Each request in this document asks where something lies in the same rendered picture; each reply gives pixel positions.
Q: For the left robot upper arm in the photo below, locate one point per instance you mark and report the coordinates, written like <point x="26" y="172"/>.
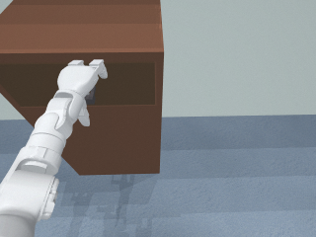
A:
<point x="27" y="198"/>

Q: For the robot left forearm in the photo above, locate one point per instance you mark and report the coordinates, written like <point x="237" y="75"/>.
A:
<point x="42" y="153"/>

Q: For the drawer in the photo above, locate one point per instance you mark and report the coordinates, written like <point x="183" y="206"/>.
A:
<point x="34" y="84"/>

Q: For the handle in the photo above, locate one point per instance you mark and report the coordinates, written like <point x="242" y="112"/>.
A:
<point x="90" y="99"/>

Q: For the left robot hand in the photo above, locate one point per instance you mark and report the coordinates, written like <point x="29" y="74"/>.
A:
<point x="82" y="79"/>

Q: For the cabinet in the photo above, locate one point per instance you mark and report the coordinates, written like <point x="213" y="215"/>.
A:
<point x="121" y="139"/>

